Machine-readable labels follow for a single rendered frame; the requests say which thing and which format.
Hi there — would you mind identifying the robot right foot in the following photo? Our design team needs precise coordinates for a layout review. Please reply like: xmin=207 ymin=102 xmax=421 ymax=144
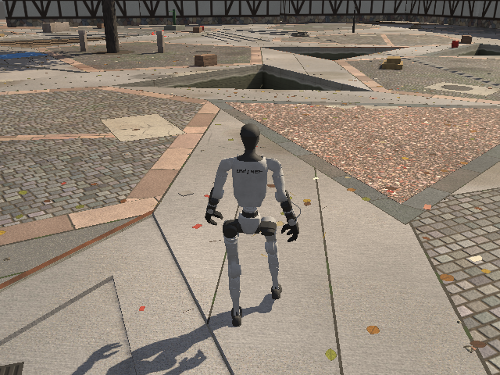
xmin=271 ymin=284 xmax=282 ymax=300

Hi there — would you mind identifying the robot left thigh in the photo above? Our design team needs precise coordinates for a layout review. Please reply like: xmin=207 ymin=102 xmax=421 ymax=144
xmin=223 ymin=219 xmax=241 ymax=279

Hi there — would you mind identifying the robot left hand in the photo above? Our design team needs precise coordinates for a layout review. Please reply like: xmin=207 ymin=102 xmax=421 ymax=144
xmin=205 ymin=211 xmax=223 ymax=225

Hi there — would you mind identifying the robot right forearm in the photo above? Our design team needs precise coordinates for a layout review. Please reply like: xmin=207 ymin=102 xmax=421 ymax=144
xmin=280 ymin=190 xmax=297 ymax=226

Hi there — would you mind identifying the robot right hand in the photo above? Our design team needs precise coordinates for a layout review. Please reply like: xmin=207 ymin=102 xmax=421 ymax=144
xmin=281 ymin=222 xmax=299 ymax=242

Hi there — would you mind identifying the robot left forearm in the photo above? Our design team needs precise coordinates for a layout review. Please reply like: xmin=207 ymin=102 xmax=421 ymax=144
xmin=206 ymin=187 xmax=220 ymax=214

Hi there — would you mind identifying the right robot upper arm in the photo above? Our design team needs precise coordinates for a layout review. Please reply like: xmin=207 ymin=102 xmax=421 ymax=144
xmin=266 ymin=158 xmax=288 ymax=202

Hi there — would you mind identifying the left robot upper arm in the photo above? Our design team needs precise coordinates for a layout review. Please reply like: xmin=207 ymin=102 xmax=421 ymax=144
xmin=212 ymin=157 xmax=234 ymax=199

